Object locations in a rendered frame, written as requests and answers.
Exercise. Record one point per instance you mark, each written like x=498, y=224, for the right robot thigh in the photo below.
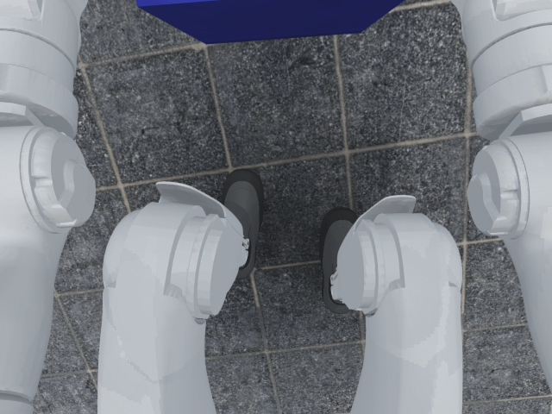
x=396, y=268

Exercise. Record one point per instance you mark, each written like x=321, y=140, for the carton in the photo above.
x=225, y=21

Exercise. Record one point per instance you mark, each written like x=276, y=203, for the robot right upper arm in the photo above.
x=510, y=195

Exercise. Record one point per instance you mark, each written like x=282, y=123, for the robot left upper arm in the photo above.
x=45, y=190

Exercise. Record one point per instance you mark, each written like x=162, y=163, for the left robot forearm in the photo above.
x=39, y=45

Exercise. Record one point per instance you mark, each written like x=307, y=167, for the right robot forearm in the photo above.
x=509, y=48

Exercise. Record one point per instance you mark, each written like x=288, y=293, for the robot left foot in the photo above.
x=243, y=195

